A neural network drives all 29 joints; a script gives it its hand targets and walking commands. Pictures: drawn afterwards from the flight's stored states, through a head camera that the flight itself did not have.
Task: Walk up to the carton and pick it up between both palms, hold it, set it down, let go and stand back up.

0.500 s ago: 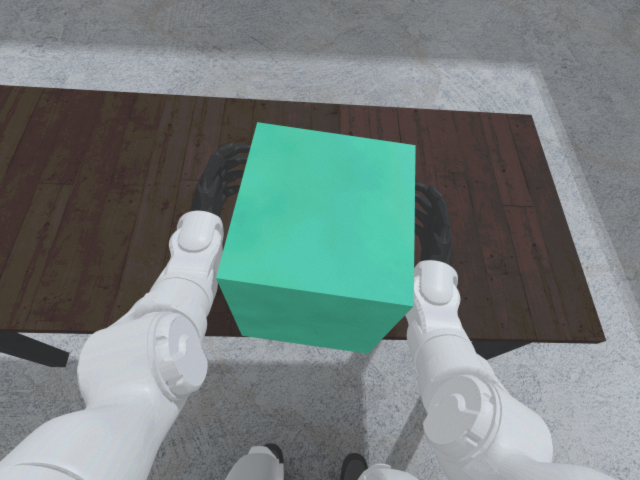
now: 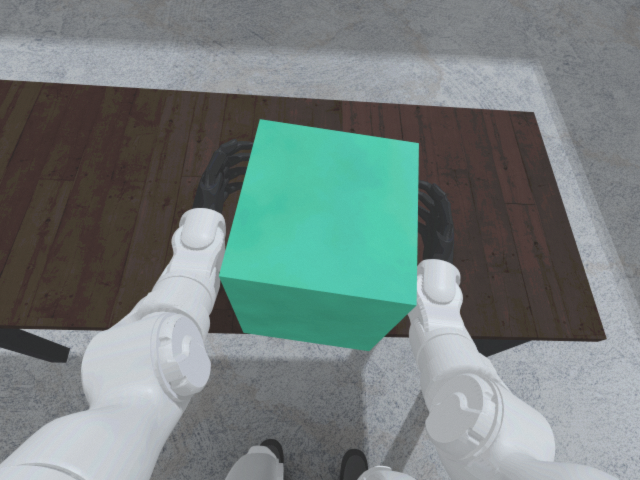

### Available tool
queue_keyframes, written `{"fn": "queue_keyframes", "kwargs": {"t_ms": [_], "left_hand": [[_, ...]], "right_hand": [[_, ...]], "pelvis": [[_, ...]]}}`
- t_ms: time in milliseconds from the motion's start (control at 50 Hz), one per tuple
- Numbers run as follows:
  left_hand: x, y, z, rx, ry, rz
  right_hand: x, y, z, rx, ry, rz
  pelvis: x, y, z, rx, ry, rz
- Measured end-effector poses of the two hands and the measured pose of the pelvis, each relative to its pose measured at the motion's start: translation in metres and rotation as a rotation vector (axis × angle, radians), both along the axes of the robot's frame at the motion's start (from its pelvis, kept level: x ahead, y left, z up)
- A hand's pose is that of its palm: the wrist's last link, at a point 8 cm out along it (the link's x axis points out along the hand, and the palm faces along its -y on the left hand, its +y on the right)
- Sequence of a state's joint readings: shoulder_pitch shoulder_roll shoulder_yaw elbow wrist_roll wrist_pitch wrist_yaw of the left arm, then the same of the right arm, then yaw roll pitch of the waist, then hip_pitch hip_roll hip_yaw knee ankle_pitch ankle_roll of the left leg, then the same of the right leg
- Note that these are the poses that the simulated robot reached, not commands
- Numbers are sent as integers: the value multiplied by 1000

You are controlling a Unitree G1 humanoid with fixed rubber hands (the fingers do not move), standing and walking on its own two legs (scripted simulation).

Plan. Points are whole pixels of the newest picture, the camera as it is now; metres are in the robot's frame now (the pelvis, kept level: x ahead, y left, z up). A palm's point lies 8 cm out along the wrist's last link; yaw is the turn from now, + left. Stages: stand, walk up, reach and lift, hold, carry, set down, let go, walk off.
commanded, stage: reach and lift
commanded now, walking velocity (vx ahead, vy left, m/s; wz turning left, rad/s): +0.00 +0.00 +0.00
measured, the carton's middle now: (321, 249) +0.40 +0.02 -0.06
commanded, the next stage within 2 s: none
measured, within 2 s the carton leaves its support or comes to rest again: leaves its support in 1.24 s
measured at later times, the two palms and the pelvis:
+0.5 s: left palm (211, 204) +0.43 +0.17 +0.01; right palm (435, 251) +0.38 -0.12 +0.00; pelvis +0.00 -0.01 +0.00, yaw +0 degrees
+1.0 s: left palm (217, 209) +0.42 +0.16 +0.01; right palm (442, 259) +0.37 -0.13 -0.01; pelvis -0.01 -0.01 +0.00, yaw +0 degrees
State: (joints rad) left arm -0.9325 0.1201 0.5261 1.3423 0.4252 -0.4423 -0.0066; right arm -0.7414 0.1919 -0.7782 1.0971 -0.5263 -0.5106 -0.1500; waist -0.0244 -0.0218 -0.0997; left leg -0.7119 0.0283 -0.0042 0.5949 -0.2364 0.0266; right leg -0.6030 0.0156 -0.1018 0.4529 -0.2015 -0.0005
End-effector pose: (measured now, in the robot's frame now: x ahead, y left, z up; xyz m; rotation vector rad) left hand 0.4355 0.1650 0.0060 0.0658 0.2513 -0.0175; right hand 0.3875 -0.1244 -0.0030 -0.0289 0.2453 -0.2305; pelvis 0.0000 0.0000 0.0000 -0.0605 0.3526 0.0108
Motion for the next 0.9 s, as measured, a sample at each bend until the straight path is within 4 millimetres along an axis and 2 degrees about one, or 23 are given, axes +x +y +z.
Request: {"fn": "queue_keyframes", "kwargs": {"t_ms": [380,700,900], "left_hand": [[-2,0,1,13,-2,5],[-20,-4,1,10,2,38],[-17,-9,4,3,2,26]], "right_hand": [[-1,0,-1,5,-20,4],[-13,-3,-1,8,-34,45],[-15,-8,-2,14,-35,30]], "pelvis": [[1,-4,2,1,19,-2],[-4,-11,5,11,13,-2],[-8,-14,1,13,32,-6]]}}
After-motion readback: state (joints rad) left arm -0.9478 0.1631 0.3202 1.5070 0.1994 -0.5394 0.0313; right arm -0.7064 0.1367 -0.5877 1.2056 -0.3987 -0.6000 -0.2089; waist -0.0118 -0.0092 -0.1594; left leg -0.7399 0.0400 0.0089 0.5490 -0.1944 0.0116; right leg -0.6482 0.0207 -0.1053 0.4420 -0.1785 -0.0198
